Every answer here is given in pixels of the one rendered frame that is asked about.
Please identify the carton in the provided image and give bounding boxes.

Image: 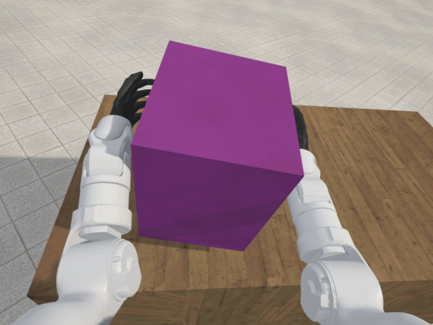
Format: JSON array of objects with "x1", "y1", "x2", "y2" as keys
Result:
[{"x1": 131, "y1": 41, "x2": 304, "y2": 251}]

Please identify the pedestal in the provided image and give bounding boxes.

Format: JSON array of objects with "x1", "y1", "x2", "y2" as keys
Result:
[{"x1": 27, "y1": 95, "x2": 433, "y2": 325}]

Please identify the robot right hand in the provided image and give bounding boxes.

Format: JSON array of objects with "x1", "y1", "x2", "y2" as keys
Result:
[{"x1": 292, "y1": 105, "x2": 309, "y2": 151}]

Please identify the left robot forearm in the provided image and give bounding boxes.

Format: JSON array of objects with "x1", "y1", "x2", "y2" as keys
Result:
[{"x1": 56, "y1": 115, "x2": 133, "y2": 296}]

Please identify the robot left hand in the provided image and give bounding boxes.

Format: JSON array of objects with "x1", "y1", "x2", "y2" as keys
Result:
[{"x1": 110, "y1": 72, "x2": 155, "y2": 128}]

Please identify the right robot forearm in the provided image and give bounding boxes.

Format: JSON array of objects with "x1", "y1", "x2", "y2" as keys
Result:
[{"x1": 287, "y1": 149, "x2": 384, "y2": 306}]

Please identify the robot right upper arm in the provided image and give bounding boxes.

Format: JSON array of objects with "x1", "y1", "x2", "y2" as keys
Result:
[{"x1": 300, "y1": 261, "x2": 431, "y2": 325}]

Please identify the robot left upper arm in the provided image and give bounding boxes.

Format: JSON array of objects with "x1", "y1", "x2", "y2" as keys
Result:
[{"x1": 11, "y1": 238, "x2": 141, "y2": 325}]

